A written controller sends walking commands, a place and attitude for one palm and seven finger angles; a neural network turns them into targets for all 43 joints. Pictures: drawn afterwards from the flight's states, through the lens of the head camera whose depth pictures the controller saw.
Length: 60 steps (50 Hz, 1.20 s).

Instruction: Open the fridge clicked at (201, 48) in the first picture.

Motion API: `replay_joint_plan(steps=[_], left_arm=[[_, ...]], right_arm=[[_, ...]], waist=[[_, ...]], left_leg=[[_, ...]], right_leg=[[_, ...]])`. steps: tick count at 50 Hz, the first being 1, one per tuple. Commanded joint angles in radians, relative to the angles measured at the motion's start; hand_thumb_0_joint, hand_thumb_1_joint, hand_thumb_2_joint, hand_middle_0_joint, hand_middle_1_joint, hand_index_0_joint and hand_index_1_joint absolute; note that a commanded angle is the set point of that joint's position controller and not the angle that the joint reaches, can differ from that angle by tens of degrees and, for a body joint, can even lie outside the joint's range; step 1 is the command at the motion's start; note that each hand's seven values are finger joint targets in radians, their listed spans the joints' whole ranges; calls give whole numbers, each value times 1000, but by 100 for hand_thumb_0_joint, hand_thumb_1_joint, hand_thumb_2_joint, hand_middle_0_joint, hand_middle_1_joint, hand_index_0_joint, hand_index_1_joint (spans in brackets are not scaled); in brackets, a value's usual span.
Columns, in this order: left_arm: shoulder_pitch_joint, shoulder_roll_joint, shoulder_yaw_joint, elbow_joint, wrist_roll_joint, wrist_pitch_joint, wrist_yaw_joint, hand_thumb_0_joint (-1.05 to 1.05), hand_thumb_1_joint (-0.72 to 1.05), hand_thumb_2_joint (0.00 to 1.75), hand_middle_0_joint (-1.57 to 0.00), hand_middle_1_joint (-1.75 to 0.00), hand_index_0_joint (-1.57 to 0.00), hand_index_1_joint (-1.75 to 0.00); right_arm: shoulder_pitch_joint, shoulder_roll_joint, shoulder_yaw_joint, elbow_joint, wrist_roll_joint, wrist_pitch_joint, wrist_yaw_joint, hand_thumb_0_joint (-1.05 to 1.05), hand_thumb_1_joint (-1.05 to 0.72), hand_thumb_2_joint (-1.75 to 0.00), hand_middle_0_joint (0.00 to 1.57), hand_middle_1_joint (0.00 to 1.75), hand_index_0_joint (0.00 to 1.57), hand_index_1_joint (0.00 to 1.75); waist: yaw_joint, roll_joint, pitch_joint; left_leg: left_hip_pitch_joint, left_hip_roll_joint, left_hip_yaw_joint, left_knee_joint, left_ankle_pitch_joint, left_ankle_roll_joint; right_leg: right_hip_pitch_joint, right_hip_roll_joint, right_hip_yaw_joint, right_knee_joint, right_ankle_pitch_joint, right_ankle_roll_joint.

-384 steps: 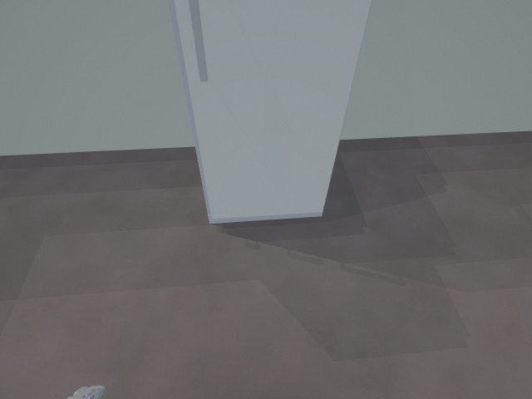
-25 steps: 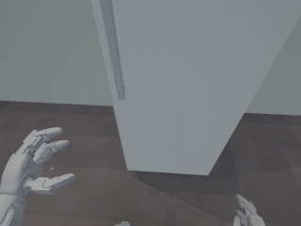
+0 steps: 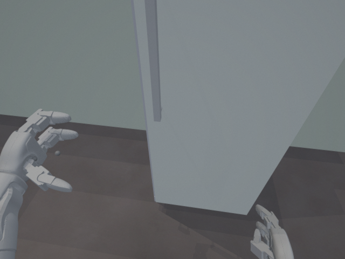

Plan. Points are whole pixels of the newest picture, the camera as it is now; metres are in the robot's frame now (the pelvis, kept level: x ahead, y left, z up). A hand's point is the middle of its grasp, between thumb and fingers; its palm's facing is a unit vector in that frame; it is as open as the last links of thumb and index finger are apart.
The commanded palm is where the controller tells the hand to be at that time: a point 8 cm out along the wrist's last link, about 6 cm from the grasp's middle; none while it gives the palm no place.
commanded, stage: raise the hand to about handle height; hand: left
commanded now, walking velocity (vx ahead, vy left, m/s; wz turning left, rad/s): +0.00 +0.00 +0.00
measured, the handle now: (156, 61) +0.53 +0.11 +0.22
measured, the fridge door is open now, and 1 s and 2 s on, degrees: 0 0 0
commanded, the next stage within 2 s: move the hooked fingers beside the handle in 0.68 s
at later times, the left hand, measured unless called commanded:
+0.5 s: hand (65, 135) +0.28 +0.25 +0.18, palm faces +0.01 -1.00 -0.08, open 14.0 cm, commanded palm +0.25 +0.30 +0.19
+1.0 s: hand (78, 125) +0.31 +0.24 +0.18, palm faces +0.01 -1.00 -0.05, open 14.0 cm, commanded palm +0.29 +0.28 +0.19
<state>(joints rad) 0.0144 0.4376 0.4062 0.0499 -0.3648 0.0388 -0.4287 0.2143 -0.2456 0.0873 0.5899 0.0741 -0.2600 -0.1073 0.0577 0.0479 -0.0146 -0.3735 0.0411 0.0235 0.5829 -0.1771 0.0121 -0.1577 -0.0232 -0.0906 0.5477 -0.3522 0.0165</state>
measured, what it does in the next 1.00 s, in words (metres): stands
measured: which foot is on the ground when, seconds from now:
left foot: down 0.00-1.00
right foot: down 0.00-1.00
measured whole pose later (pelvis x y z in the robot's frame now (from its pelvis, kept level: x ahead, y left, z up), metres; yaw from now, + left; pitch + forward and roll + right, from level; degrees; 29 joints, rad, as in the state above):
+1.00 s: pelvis +0.02 -0.02 +0.00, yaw +0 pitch -2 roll +0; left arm -0.18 0.45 0.41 0.19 -0.34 0.15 -0.45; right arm 0.21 -0.27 0.07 0.60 0.09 -0.20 -0.11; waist 0.05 0.06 -0.02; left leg -0.32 0.05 0.02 0.53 -0.18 -0.02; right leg -0.11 -0.01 -0.09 0.51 -0.37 -0.01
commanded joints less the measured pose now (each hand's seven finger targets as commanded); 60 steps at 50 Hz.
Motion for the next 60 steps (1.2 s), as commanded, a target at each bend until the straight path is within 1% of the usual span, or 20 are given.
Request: replay_joint_plan(steps=[1, 4, 9, 13, 20, 21, 23, 27, 28, 31, 33, 36, 40, 41, 42, 46, 49, 56, 57, 60], left_arm=[[-306, 293, 132, -188, -22, -33, -18, 0, -50, 30, -30, -120, -30, -120], [-368, 307, 130, -171, -20, -9, -31, 0, -50, 30, -30, -120, -30, -120], [-440, 359, 157, -110, -20, 30, -47, 0, -50, 30, -30, -120, -30, -120], [-365, 313, 127, -35, -27, 61, -75, 0, -50, 30, -30, -120, -30, -120], [-419, 361, 177, -167, -26, 15, -50, 0, -50, 30, -30, -120, -30, -120], [-397, 385, 200, -162, -26, 8, -41, 0, -50, 30, -30, -120, -30, -120], [-408, 352, 178, -157, -22, 6, -35, 0, -50, 30, -30, -120, -30, -120], [-388, 347, 180, -127, -24, 18, -38, 0, -50, 30, -30, -120, -30, -120], [-402, 336, 163, -135, -23, 26, -42, 0, -50, 30, -30, -120, -30, -120], [-392, 319, 147, -119, -31, 34, -53, 0, -50, 30, -30, -120, -30, -120], [-406, 323, 148, -129, -27, 39, -56, 0, -50, 30, -30, -120, -30, -120], [-376, 343, 171, -120, -30, 38, -55, 0, -50, 30, -30, -120, -30, -120], [-408, 304, 137, -132, -28, 41, -52, 0, -50, 30, -30, -120, -30, -120], [-417, 292, 124, -147, -32, 37, -48, 0, -50, 30, -30, -120, -30, -120], [-415, 293, 126, -132, -30, 43, -45, 0, -50, 30, -30, -120, -30, -120], [-487, 295, 105, -90, -12, 44, -27, 0, -50, 30, -30, -120, -30, -120], [-586, 275, 71, -64, 5, 44, -9, 0, -50, 30, -30, -120, -30, -120], [-638, 303, 82, 27, 28, 34, 19, 0, -50, 30, -30, -120, -30, -120], [-642, 301, 83, 34, 32, 37, 22, 0, -50, 30, -30, -120, -30, -120], [-685, 297, 69, 92, 43, 44, 30, 0, -50, 30, -30, -120, -30, -120]], right_arm=[[-103, -141, -56, -147, 6, -52, -18, 0, -90, -90, 20, 30, 20, 30], [-111, -139, -52, -148, 10, -50, -20, 0, -90, -90, 20, 30, 20, 30], [-116, -143, -49, -148, 16, -47, -19, 0, -90, -90, 20, 30, 20, 30], [-112, -147, -56, -155, 22, -39, -6, 0, -90, -90, 20, 30, 20, 30], [-114, -144, -64, -169, 15, -46, -3, 0, -90, -90, 20, 30, 20, 30], [-108, -145, -63, -162, 12, -45, -2, 0, -90, -90, 20, 30, 20, 30], [-109, -141, -62, -157, 14, -44, -6, 0, -90, -90, 20, 30, 20, 30], [-105, -143, -67, -152, 15, -39, -8, 0, -90, -90, 20, 30, 20, 30], [-109, -143, -65, -155, 16, -37, -8, 0, -90, -90, 20, 30, 20, 30], [-108, -144, -67, -154, 20, -31, -6, 0, -90, -90, 20, 30, 20, 30], [-112, -144, -67, -158, 19, -25, -6, 0, -90, -90, 20, 30, 20, 30], [-111, -144, -69, -159, 18, -18, -4, 0, -90, -90, 20, 30, 20, 30], [-118, -138, -66, -166, 20, -10, -5, 0, -90, -90, 20, 30, 20, 30], [-119, -136, -67, -165, 21, -11, -4, 0, -90, -90, 20, 30, 20, 30], [-117, -136, -68, -163, 20, -8, -5, 0, -90, -90, 20, 30, 20, 30], [-115, -139, -68, -154, 20, 3, -13, 0, -90, -90, 20, 30, 20, 30], [-115, -137, -66, -146, 19, 11, -19, 0, -90, -90, 20, 30, 20, 30], [-106, -142, -68, -136, 14, 30, -20, 0, -90, -90, 20, 30, 20, 30], [-111, -142, -68, -139, 14, 33, -19, 0, -90, -90, 20, 30, 20, 30], [-101, -147, -68, -136, 16, 45, -18, 0, -90, -90, 20, 30, 20, 30]], waist=[[-10, 70, -147], [-15, 87, -140], [-11, 54, -130], [-8, -3, -116], [-3, 63, -185], [2, 42, -180], [-6, 73, -159], [-5, 41, -176], [-5, 73, -175], [-9, 16, -169], [-9, 41, -178], [0, 14, -192], [-10, 48, -190], [-13, 9, -192], [-13, 24, -189], [-20, 11, -171], [-35, 48, -177], [-29, 2, -224], [-25, 27, -227], [-33, 17, -200]], left_leg=[[284, -31, -69, -134, -66, 12], [293, -36, -70, -146, -68, 11], [293, -43, -72, -156, -84, 14], [268, -47, -56, -134, -47, 18], [321, -49, -45, -116, 25, 20], [312, -46, -41, -109, 43, 21], [316, -47, -38, -116, 39, 20], [317, -48, -31, -106, 79, 24], [319, -50, -31, -106, 84, 21], [316, -49, -26, -91, 104, 25], [322, -50, -29, -95, 114, 23], [326, -50, -23, -84, 140, 25], [336, -51, -26, -94, 129, 22], [338, -49, -25, -85, 143, 26], [334, -50, -25, -87, 130, 25], [327, -48, -27, -89, 106, 26], [337, -49, -33, -96, 90, 23], [327, -46, -28, -88, 122, 24], [323, -45, -27, -90, 122, 23], [308, -42, -31, -97, 96, 20]], right_leg=[[-173, 62, 12, -146, 81, -29], [-172, 56, 13, -157, 78, -29], [-168, 52, 22, -183, 57, -28], [-175, 45, 35, -185, 85, -20], [-154, 47, 32, -161, 152, -23], [-142, 47, 37, -165, 172, -21], [-154, 48, 34, -164, 179, -21], [-134, 42, 40, -159, 248, -14], [-135, 43, 38, -153, 256, -16], [-132, 43, 45, -155, 292, -6], [-135, 44, 37, -143, 306, -10], [-125, 45, 38, -140, 338, -7], [-137, 46, 32, -136, 321, -13], [-132, 46, 34, -137, 340, -9], [-142, 44, 38, -139, 333, -8], [-157, 45, 40, -149, 290, -10], [-168, 44, 38, -150, 264, -17], [-133, 41, 40, -141, 300, -18], [-129, 37, 42, -138, 302, -19], [-153, 41, 39, -140, 268, -21]])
